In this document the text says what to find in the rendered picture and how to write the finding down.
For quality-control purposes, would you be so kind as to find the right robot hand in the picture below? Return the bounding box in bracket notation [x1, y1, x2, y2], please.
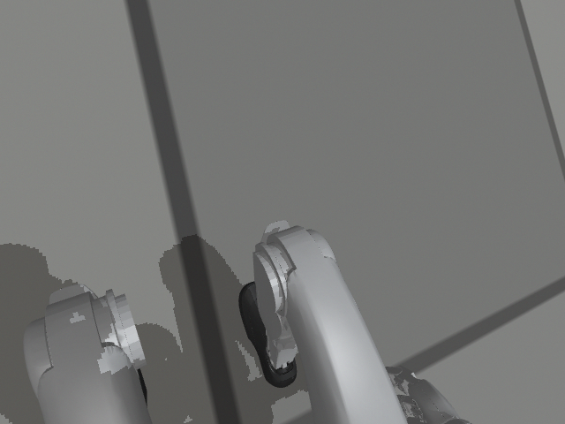
[385, 366, 461, 424]

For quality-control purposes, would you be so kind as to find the right robot foot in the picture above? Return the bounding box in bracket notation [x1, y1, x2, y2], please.
[238, 282, 297, 388]

